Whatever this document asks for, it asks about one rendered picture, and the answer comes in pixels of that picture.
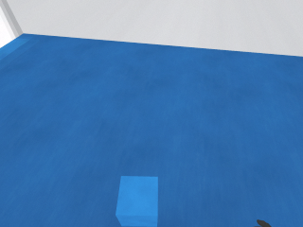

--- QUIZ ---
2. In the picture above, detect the carton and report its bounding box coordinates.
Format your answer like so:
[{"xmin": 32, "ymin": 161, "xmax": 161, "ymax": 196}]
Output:
[{"xmin": 116, "ymin": 176, "xmax": 158, "ymax": 227}]

